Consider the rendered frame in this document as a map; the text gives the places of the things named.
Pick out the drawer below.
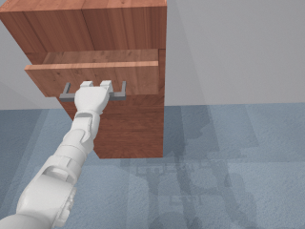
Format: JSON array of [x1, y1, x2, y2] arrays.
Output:
[[24, 49, 159, 97]]

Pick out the left robot forearm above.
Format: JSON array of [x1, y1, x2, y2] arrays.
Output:
[[16, 110, 100, 214]]

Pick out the robot left upper arm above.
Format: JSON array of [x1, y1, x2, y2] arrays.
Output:
[[0, 174, 77, 229]]

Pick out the cabinet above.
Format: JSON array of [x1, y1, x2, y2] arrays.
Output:
[[0, 0, 168, 159]]

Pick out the robot left hand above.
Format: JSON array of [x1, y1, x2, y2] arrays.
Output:
[[74, 80, 113, 115]]

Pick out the handle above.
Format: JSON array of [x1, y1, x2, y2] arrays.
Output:
[[59, 81, 127, 102]]

